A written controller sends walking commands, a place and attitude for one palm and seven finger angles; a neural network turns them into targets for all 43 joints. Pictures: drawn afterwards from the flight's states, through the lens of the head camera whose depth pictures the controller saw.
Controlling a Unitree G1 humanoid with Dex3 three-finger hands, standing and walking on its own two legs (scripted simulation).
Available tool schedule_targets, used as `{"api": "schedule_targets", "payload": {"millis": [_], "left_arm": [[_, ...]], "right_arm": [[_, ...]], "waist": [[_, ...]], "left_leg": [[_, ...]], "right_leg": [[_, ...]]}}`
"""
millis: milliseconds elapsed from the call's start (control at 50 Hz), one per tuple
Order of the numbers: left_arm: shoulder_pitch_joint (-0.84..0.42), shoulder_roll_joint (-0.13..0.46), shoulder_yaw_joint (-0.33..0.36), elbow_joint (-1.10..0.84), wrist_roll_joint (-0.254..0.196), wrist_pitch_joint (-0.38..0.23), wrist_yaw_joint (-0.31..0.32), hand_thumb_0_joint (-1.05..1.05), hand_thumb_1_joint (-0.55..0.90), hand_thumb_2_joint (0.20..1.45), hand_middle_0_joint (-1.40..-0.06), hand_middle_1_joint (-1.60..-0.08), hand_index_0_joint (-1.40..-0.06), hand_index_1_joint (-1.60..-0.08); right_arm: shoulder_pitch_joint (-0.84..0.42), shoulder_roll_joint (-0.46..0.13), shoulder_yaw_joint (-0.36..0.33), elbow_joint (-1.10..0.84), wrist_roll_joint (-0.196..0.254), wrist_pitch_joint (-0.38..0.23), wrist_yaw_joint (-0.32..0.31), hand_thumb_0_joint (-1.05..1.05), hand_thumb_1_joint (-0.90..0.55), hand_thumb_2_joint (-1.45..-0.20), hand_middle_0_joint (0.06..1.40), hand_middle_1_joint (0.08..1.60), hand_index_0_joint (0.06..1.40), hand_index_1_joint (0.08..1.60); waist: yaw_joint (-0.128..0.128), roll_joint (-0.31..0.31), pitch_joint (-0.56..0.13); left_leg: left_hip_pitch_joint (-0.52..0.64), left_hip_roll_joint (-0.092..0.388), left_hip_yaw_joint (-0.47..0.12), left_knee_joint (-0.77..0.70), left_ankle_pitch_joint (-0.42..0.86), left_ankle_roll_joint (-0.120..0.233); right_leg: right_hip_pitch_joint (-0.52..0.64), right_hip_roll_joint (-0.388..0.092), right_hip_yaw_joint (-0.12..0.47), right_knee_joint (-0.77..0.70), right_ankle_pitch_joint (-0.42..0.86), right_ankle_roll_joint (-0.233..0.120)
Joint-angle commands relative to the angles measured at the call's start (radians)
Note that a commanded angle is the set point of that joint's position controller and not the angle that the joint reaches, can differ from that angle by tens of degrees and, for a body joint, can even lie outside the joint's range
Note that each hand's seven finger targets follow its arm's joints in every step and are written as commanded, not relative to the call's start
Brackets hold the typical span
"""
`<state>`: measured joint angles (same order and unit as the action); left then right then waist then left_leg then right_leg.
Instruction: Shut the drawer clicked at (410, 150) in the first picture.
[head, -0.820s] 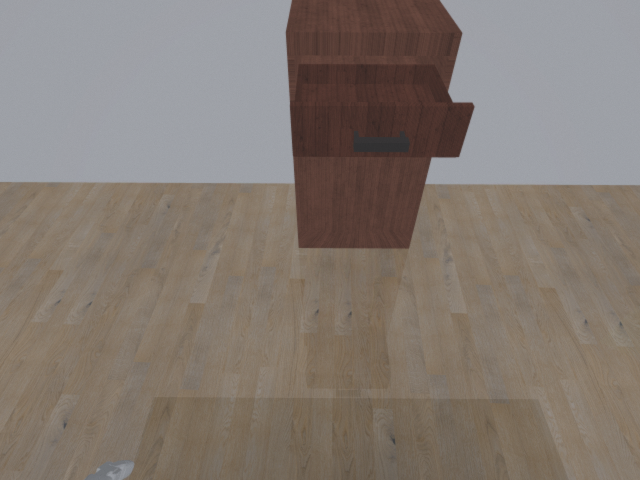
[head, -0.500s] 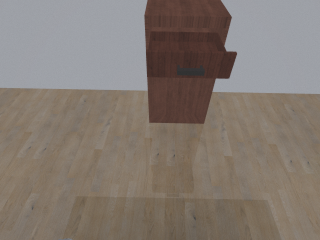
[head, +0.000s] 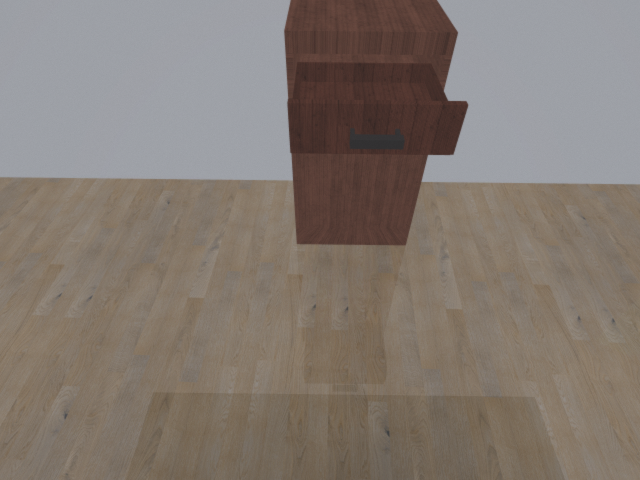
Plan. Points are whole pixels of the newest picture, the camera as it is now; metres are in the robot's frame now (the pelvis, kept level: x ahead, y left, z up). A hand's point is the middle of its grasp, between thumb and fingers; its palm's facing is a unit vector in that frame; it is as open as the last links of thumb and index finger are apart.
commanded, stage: look at it before walking up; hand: left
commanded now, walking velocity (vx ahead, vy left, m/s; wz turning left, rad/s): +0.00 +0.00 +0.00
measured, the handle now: (375, 136) +0.88 -0.08 -0.04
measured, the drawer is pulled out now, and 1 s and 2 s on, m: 0.29 0.29 0.29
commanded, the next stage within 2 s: walk to a spot facing it in 0.62 s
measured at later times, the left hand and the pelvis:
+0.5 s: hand out of the picture +0.08 +0.24 -0.15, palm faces -0.02 -0.94 -0.33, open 7.4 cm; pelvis +0.01 +0.00 +0.00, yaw +0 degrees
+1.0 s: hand out of the picture +0.07 +0.22 -0.17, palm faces -0.09 -0.95 -0.30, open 7.4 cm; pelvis +0.00 -0.01 -0.01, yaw -6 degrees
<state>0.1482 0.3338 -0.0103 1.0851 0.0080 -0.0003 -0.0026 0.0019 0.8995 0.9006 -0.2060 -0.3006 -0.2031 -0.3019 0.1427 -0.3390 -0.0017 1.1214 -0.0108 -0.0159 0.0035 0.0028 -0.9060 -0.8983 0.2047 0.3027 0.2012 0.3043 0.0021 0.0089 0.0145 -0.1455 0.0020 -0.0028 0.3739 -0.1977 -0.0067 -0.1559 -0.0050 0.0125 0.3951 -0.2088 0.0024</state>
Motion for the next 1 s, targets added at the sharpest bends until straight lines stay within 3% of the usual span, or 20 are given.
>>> {"api": "schedule_targets", "payload": {"millis": [0,300,420,740,800,880,940,960,980], "left_arm": [[-0.045,0.209,0.045,-0.060,0.003,-0.028,0.013,0.000,0.900,0.900,-0.200,-0.300,-0.200,-0.300],[-0.047,0.207,0.045,-0.060,0.005,-0.027,0.013,0.000,0.900,0.900,-0.200,-0.300,-0.200,-0.300],[-0.043,0.206,0.047,-0.058,0.004,-0.031,0.013,0.000,0.900,0.900,-0.200,-0.300,-0.200,-0.300],[-0.043,0.212,0.052,-0.060,0.004,-0.027,0.014,0.000,0.900,0.900,-0.200,-0.300,-0.200,-0.300],[0.011,0.114,0.042,-0.061,0.003,0.002,0.018,0.000,0.900,0.900,-0.200,-0.300,-0.200,-0.300],[0.041,0.108,0.057,-0.104,0.009,0.026,0.015,0.000,0.900,0.900,-0.200,-0.300,-0.200,-0.300],[0.053,0.093,0.067,-0.142,0.011,0.036,0.006,0.000,0.900,0.900,-0.200,-0.300,-0.200,-0.300],[0.060,0.082,0.069,-0.152,0.011,0.038,0.004,0.000,0.900,0.900,-0.200,-0.300,-0.200,-0.300],[0.067,0.066,0.071,-0.164,0.011,0.042,0.002,0.000,0.900,0.900,-0.200,-0.300,-0.200,-0.300]], "right_arm": [[-0.062,-0.196,-0.035,-0.070,0.001,-0.025,-0.018,0.000,-0.900,-0.900,0.200,0.300,0.200,0.300],[-0.065,-0.198,-0.034,-0.067,0.002,-0.026,-0.018,0.000,-0.900,-0.900,0.200,0.300,0.200,0.300],[-0.062,-0.198,-0.033,-0.067,0.003,-0.029,-0.020,0.000,-0.900,-0.900,0.200,0.300,0.200,0.300],[-0.062,-0.205,-0.036,-0.065,0.001,-0.029,-0.026,0.000,-0.900,-0.900,0.200,0.300,0.200,0.300],[0.000,-0.095,-0.024,-0.068,-0.001,-0.011,-0.032,0.000,-0.900,-0.900,0.200,0.300,0.200,0.300],[0.026,-0.101,-0.049,-0.118,-0.001,0.012,-0.039,0.000,-0.900,-0.900,0.200,0.300,0.200,0.300],[0.019,-0.117,-0.068,-0.158,-0.004,0.018,-0.041,0.000,-0.900,-0.900,0.200,0.300,0.200,0.300],[0.021,-0.121,-0.074,-0.171,-0.003,0.018,-0.040,0.000,-0.900,-0.900,0.200,0.300,0.200,0.300],[0.013,-0.125,-0.080,-0.182,-0.005,0.016,-0.039,0.000,-0.900,-0.900,0.200,0.300,0.200,0.300]], "waist": [[0.000,-0.019,-0.027],[-0.001,-0.007,-0.029],[-0.001,-0.018,-0.067],[-0.002,-0.009,-0.051],[-0.005,-0.008,-0.050],[-0.008,-0.013,-0.030],[-0.003,0.047,-0.010],[-0.003,0.078,-0.016],[0.003,0.130,-0.002]], "left_leg": [[0.000,0.110,-0.099,-0.071,0.084,0.033],[0.009,0.114,-0.098,-0.082,0.094,0.031],[0.032,0.118,-0.096,-0.074,0.148,0.030],[0.066,0.128,-0.076,-0.069,0.190,0.026],[0.073,0.135,-0.023,-0.006,0.228,0.009],[0.064,0.161,-0.001,0.039,0.158,0.016],[0.033,0.216,-0.027,0.027,0.100,0.047],[0.019,0.253,-0.046,0.011,0.103,0.070],[-0.002,0.305,-0.072,-0.018,0.133,0.105]], "right_leg": [[-0.017,-0.112,0.107,-0.081,0.057,-0.034],[-0.013,-0.107,0.107,-0.085,0.073,-0.029],[0.018,-0.111,0.101,-0.080,0.134,-0.030],[0.007,-0.104,0.112,-0.074,0.204,-0.033],[-0.035,-0.099,0.122,-0.008,0.293,-0.023],[-0.131,-0.070,0.141,0.078,0.265,-0.023],[-0.196,-0.024,0.121,0.185,0.183,-0.015],[-0.202,-0.006,0.096,0.256,0.118,-0.010],[-0.227,0.011,0.060,0.353,-0.053,-0.001]]}}
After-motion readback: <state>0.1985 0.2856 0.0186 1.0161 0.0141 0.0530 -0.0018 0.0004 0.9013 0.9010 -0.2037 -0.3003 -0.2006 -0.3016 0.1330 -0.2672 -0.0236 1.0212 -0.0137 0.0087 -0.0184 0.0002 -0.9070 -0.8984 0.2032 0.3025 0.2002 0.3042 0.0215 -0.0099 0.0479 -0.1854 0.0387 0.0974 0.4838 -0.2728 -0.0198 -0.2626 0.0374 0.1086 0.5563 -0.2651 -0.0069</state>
